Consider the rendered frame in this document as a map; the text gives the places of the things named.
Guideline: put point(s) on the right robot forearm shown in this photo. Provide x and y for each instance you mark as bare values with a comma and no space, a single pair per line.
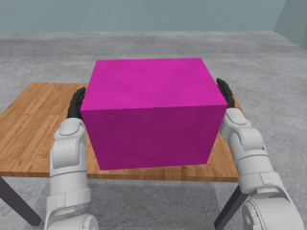
256,174

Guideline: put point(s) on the left robot forearm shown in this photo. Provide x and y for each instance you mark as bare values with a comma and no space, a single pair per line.
68,167

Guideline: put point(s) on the right robot hand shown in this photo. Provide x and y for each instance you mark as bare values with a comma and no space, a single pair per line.
225,90

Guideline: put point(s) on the left robot upper arm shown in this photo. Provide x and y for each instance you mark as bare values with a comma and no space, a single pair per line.
80,222

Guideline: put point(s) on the table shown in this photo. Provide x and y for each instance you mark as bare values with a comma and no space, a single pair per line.
27,129

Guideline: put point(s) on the right robot upper arm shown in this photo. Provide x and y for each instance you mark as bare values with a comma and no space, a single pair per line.
275,213

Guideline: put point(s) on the carton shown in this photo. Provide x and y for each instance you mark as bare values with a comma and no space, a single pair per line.
152,112

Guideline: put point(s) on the left robot hand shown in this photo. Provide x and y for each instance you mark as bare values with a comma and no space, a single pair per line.
76,104

